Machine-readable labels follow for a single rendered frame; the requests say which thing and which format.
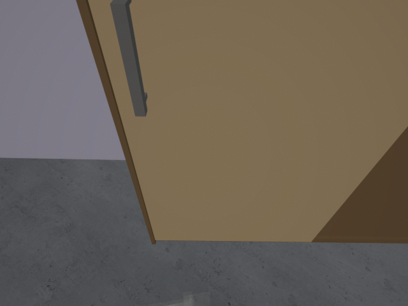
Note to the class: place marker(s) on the handle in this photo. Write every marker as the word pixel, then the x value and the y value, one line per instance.
pixel 126 37

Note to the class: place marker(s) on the wardrobe door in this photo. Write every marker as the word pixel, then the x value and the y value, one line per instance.
pixel 263 116
pixel 378 207

